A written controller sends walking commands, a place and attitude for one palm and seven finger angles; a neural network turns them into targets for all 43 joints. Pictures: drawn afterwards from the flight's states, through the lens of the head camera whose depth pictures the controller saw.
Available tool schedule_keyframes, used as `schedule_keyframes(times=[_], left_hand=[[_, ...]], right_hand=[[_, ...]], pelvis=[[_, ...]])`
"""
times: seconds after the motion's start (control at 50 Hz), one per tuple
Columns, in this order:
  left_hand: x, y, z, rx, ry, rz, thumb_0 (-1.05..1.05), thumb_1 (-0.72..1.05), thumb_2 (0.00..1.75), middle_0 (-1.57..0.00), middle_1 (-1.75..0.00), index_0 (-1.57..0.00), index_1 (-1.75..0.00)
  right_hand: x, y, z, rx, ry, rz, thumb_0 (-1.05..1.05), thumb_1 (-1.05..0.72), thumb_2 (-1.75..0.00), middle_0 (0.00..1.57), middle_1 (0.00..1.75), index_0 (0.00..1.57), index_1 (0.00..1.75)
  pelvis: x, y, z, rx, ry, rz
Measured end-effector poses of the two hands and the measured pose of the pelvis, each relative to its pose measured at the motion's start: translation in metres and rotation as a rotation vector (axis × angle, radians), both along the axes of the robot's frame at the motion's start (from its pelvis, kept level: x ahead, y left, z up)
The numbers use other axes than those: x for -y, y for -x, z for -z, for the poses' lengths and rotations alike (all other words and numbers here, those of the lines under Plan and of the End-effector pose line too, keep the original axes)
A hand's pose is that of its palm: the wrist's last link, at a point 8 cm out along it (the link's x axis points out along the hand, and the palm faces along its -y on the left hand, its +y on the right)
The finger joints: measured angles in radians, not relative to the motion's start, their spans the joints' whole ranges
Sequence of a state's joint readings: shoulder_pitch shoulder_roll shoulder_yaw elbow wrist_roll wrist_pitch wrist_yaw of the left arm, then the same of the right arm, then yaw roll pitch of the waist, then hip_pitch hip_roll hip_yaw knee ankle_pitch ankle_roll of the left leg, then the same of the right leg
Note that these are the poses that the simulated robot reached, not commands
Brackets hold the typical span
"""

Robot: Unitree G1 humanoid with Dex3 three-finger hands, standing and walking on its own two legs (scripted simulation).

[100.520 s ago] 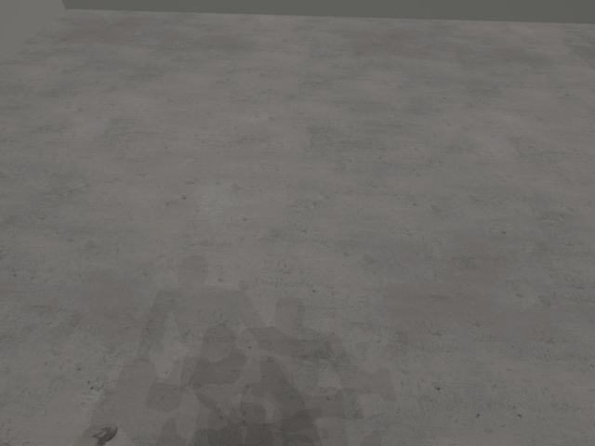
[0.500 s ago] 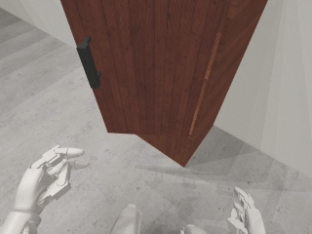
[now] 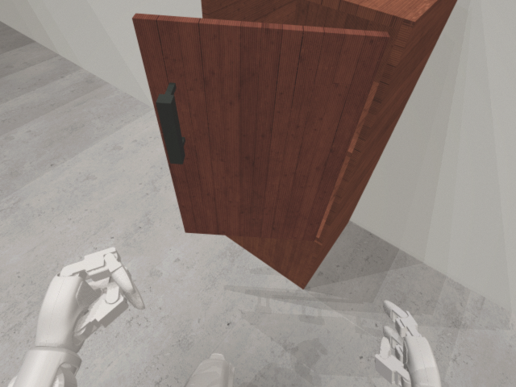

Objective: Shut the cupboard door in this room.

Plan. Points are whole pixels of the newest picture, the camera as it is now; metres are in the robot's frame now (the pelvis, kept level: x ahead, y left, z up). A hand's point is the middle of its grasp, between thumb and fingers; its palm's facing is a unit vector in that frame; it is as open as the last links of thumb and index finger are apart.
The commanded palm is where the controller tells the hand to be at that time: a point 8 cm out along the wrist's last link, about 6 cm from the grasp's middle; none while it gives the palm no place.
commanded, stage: raise the hand and make a fist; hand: left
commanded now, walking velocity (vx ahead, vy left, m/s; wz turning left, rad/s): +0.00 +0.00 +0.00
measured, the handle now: (174, 124) +0.53 +0.20 +0.10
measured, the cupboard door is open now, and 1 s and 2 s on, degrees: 34 34 34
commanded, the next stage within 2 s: bring the fist close to the handle in 0.74 s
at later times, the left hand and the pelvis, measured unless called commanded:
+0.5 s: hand (132, 282) +0.23 +0.18 +0.10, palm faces +0.03 -1.00 -0.03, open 3.1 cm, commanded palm +0.20 +0.23 +0.11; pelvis +0.00 -0.01 +0.02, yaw +0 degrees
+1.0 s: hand (150, 265) +0.25 +0.17 +0.10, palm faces +0.04 -1.00 -0.05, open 3.1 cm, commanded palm +0.24 +0.22 +0.11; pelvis +0.01 -0.03 +0.02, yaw +1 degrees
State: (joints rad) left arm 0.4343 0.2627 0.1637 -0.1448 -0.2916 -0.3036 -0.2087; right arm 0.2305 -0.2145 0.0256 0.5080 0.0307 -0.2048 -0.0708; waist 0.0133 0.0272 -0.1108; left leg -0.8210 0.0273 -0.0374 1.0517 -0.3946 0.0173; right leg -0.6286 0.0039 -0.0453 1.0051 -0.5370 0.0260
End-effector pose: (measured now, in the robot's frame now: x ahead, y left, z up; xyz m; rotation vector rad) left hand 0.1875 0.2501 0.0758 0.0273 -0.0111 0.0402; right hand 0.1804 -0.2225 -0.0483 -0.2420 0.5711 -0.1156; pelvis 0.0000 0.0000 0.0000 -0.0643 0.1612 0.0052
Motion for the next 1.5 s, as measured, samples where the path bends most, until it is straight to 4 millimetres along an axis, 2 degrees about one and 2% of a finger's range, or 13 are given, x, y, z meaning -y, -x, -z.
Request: schedule_keyframes(times=[0.1,0.2,0.38,0.52,0.68,0.9,0.98,1.14,1.3,1.5], left_hand=[[0.000,-0.002,-0.008,-0.005,-0.001,0.000,0.01,0.90,0.90,-1.20,-1.39,-1.20,-1.39],[0.000,-0.004,-0.014,-0.003,-0.005,0.001,0.01,0.90,0.90,-1.26,-1.45,-1.26,-1.45],[0.007,-0.012,-0.027,0.009,-0.007,0.013,0.01,0.90,0.90,-1.30,-1.49,-1.30,-1.49],[0.016,-0.015,-0.026,-0.013,-0.004,0.013,0.01,0.90,0.90,-1.30,-1.50,-1.30,-1.50],[0.025,-0.016,-0.027,0.002,-0.014,0.005,0.01,0.90,0.90,-1.30,-1.50,-1.30,-1.50],[0.033,-0.022,-0.027,-0.005,-0.018,0.007,0.01,0.90,0.90,-1.31,-1.50,-1.30,-1.50],[0.031,-0.034,-0.027,0.012,-0.023,0.001,0.01,0.90,0.90,-1.31,-1.50,-1.31,-1.50],[0.023,-0.074,-0.028,0.014,-0.007,0.009,0.01,0.90,0.90,-1.31,-1.50,-1.31,-1.50],[0.027,-0.098,-0.030,0.020,0.007,0.018,0.01,0.90,0.90,-1.30,-1.50,-1.30,-1.50],[0.029,-0.134,-0.027,0.028,-0.001,0.003,0.01,0.90,0.90,-1.31,-1.50,-1.30,-1.50]], right_hand=[[-0.015,-0.003,-0.006,0.014,-0.027,-0.037,0.02,-0.90,-0.90,0.20,0.30,0.20,0.30],[-0.017,0.002,-0.006,-0.001,-0.035,-0.052,0.02,-0.90,-0.90,0.20,0.30,0.20,0.30],[0.000,0.017,-0.004,-0.037,-0.024,-0.024,0.02,-0.90,-0.90,0.20,0.30,0.20,0.30],[0.017,0.022,-0.006,-0.041,-0.015,0.003,0.02,-0.90,-0.90,0.20,0.30,0.20,0.30],[0.028,0.018,-0.004,-0.038,-0.016,0.006,0.02,-0.90,-0.90,0.20,0.30,0.20,0.30],[0.029,0.007,-0.001,-0.034,-0.036,-0.001,0.02,-0.90,-0.90,0.20,0.30,0.20,0.30],[0.030,0.005,0.003,-0.047,-0.031,-0.006,0.02,-0.90,-0.90,0.20,0.30,0.20,0.30],[0.036,0.010,0.008,-0.093,-0.023,0.023,0.02,-0.90,-0.90,0.20,0.30,0.20,0.30],[0.042,0.021,0.006,-0.129,-0.017,0.060,0.02,-0.90,-0.90,0.20,0.30,0.20,0.30],[0.040,0.035,0.015,-0.201,-0.007,0.077,0.02,-0.90,-0.90,0.20,0.30,0.20,0.30]], pelvis=[[-0.002,0.000,-0.005,0.018,0.000,-0.004],[-0.002,0.001,-0.009,0.033,-0.002,-0.006],[0.003,0.001,-0.015,0.056,-0.011,-0.007],[0.010,-0.001,-0.018,0.060,-0.021,-0.002],[0.018,-0.004,-0.017,0.056,-0.030,-0.001],[0.025,-0.009,-0.017,0.051,-0.037,-0.001],[0.026,-0.009,-0.016,0.045,-0.038,-0.004],[0.026,-0.012,-0.018,0.036,-0.041,0.004],[0.022,-0.015,-0.021,0.033,-0.046,0.017],[0.017,-0.010,-0.020,0.022,-0.041,0.018]])
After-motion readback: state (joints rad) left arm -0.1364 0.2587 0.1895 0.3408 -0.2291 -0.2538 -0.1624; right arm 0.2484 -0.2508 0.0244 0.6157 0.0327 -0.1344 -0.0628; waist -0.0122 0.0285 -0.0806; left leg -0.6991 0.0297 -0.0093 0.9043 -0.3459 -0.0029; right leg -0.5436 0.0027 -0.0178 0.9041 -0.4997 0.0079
